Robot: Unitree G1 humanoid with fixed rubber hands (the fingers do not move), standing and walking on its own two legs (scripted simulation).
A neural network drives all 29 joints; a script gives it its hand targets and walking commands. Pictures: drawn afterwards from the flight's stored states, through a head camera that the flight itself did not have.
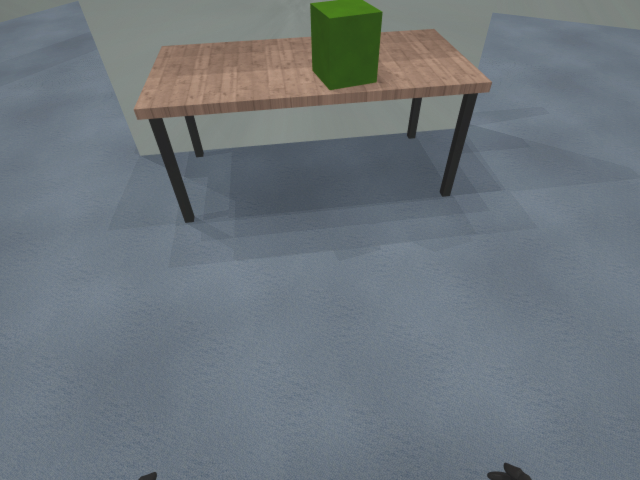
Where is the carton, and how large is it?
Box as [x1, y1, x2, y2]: [310, 0, 381, 89]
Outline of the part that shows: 310,3 312,70 329,89 375,82 377,71 381,11 363,0 334,0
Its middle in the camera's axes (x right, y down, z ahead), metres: +0.09 -0.77 +1.51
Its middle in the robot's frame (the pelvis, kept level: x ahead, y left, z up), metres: +1.66 -0.05 -0.05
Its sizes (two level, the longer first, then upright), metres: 0.210 0.200 0.250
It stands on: a table, 0.59 m high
